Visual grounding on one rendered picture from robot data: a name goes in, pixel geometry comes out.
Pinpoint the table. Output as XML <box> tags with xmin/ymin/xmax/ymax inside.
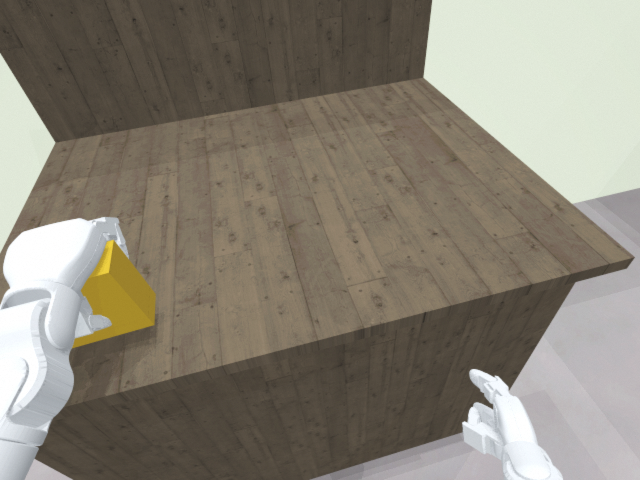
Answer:
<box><xmin>0</xmin><ymin>0</ymin><xmax>635</xmax><ymax>480</ymax></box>

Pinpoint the sponge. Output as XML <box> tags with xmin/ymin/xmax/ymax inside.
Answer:
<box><xmin>72</xmin><ymin>240</ymin><xmax>156</xmax><ymax>348</ymax></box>

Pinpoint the right robot hand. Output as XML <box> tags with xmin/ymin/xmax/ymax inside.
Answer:
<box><xmin>462</xmin><ymin>369</ymin><xmax>538</xmax><ymax>460</ymax></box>

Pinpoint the left robot forearm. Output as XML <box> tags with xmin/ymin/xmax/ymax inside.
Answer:
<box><xmin>0</xmin><ymin>281</ymin><xmax>81</xmax><ymax>480</ymax></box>

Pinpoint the right robot forearm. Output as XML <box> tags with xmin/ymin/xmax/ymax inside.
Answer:
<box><xmin>501</xmin><ymin>441</ymin><xmax>563</xmax><ymax>480</ymax></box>

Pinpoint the left robot hand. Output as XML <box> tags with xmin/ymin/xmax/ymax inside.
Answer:
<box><xmin>3</xmin><ymin>217</ymin><xmax>129</xmax><ymax>338</ymax></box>

